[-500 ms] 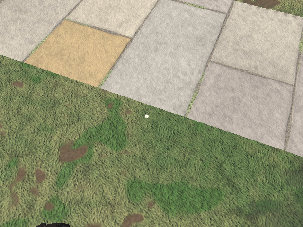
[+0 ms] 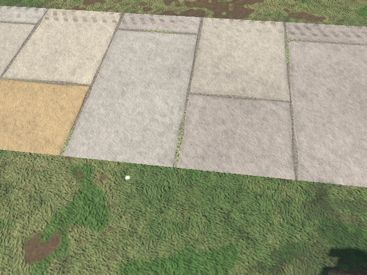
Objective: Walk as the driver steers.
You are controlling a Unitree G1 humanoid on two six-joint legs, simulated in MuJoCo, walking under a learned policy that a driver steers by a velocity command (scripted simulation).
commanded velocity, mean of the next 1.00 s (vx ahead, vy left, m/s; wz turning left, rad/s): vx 0.10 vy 0.00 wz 0.21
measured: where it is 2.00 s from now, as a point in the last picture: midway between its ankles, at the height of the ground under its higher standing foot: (187, 211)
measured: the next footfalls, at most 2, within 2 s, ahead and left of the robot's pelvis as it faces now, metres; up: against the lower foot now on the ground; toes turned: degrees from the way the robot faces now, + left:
right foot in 0.06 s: +0.05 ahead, -0.13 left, +0.00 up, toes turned -8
left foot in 0.58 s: +0.04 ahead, +0.09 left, +0.00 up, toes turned +1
